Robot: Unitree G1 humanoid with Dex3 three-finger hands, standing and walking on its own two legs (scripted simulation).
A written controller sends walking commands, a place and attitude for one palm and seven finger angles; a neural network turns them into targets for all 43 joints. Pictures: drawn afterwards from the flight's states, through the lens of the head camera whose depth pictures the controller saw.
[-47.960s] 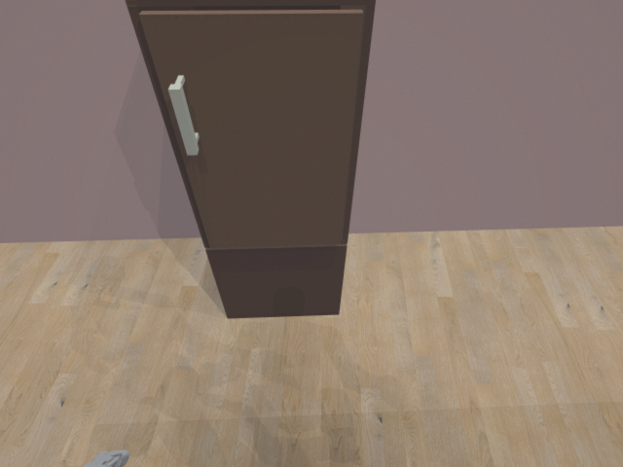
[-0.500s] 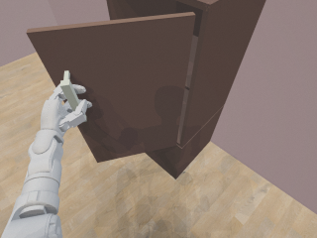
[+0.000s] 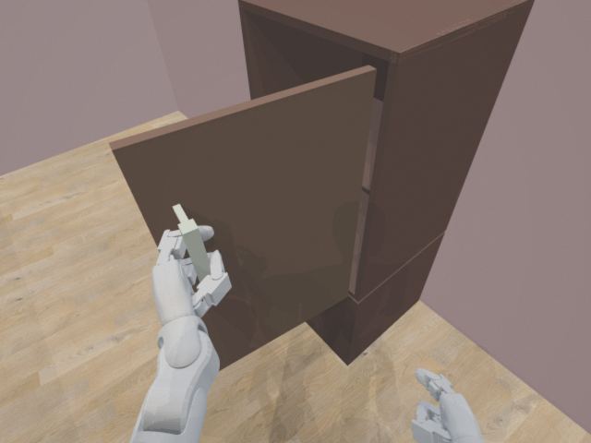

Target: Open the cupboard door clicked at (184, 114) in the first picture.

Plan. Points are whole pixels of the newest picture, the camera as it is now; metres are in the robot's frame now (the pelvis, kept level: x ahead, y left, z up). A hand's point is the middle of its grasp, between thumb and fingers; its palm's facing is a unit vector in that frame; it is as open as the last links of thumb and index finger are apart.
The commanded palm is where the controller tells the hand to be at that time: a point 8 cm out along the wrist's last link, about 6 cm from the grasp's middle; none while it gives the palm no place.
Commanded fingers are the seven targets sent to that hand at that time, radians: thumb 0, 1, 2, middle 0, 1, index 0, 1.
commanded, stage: pull the door open along its arc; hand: left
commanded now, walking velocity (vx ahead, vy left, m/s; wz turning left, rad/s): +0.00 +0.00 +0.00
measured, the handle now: (195, 251) +0.35 +0.16 +0.10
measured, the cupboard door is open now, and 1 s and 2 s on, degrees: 82 91 92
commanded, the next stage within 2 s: open thumb and fingers to let go in 0.18 s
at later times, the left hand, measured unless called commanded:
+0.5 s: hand (248, 298) +0.28 +0.08 +0.10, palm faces +0.39 -0.92 +0.00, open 6.6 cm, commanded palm +0.22 +0.12 +0.09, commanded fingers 0.00 0.06 0.54 -0.34 -1.26 -0.34 -1.26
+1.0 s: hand (241, 305) +0.27 +0.08 +0.10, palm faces +0.32 -0.95 -0.02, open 14.5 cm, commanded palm +0.22 +0.11 +0.09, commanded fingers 0.00 -0.50 0.30 -0.17 -0.45 -0.17 -0.45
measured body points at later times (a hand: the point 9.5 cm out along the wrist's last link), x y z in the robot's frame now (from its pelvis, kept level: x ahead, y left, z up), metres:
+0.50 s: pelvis +0.00 -0.01 +0.00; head -0.01 -0.04 +0.45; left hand +0.25 +0.12 +0.10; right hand +0.19 -0.22 -0.10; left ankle +0.00 +0.12 -0.73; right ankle -0.01 -0.07 -0.73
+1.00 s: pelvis -0.01 +0.02 -0.01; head -0.03 +0.00 +0.44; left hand +0.24 +0.13 +0.10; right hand +0.18 -0.18 -0.10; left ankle +0.00 +0.12 -0.73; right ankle -0.01 -0.07 -0.73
